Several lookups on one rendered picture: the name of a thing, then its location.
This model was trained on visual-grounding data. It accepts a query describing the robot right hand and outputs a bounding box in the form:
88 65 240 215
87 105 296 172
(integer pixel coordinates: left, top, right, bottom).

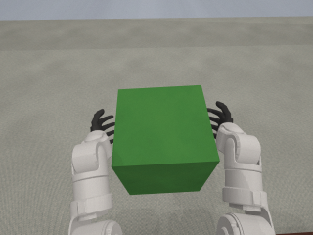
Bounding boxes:
207 101 233 139

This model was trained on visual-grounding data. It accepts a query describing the robot right forearm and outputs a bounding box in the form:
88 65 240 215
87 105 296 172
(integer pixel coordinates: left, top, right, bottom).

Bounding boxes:
215 122 276 235

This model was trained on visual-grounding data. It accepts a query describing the robot left hand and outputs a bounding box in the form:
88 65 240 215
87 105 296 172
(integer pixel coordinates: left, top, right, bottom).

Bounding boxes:
90 109 115 144

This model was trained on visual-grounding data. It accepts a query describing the robot left forearm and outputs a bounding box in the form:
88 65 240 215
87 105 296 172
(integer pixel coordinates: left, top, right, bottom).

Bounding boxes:
68 130 114 235

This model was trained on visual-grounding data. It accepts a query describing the carton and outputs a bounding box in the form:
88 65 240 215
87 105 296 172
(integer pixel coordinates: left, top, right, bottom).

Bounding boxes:
111 85 220 195

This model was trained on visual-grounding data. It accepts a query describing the left robot upper arm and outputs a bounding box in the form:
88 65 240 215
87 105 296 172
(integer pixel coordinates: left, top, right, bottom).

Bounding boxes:
71 219 123 235

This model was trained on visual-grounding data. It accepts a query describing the right robot upper arm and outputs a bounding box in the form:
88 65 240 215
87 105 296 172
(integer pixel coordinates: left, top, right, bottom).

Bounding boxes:
216 212 275 235

